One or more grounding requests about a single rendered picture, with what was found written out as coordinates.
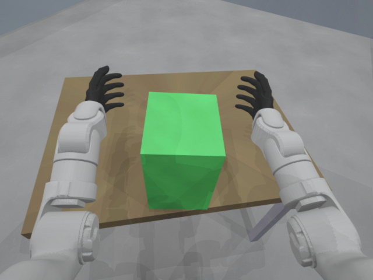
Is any robot left upper arm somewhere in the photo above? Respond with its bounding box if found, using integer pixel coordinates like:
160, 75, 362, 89
0, 211, 100, 280

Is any robot left hand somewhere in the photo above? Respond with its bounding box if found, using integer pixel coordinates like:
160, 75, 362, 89
85, 66, 124, 113

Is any left robot forearm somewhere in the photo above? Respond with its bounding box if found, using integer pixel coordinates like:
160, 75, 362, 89
29, 101, 107, 259

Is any robot right upper arm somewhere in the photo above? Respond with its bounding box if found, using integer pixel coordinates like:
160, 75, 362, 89
287, 206, 373, 280

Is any right robot forearm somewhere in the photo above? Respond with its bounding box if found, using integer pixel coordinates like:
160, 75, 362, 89
251, 108, 362, 251

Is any carton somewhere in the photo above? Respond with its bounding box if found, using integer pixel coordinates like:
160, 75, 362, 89
140, 92, 226, 209

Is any table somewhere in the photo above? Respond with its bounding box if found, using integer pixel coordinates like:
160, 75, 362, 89
21, 70, 332, 242

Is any robot right hand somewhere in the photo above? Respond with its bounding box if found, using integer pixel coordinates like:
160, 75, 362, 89
235, 71, 274, 120

